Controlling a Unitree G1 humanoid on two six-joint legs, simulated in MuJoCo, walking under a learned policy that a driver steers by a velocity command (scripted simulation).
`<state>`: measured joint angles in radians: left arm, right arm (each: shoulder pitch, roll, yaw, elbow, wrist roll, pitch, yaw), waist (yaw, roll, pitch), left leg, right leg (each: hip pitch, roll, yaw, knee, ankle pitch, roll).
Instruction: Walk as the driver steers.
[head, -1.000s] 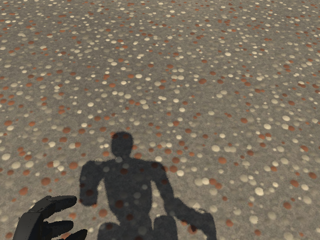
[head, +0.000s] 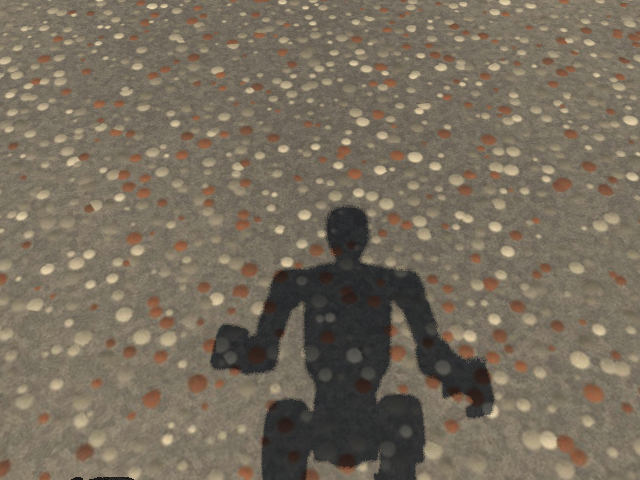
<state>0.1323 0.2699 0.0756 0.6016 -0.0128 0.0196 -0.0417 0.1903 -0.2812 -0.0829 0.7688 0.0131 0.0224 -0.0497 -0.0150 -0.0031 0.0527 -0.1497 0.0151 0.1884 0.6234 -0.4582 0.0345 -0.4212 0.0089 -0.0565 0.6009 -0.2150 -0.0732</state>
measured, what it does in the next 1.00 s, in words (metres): walks ahead, turning right: left foot, then right foot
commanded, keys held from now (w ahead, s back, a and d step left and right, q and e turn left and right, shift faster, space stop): e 0.20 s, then w+e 0.54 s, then e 0.26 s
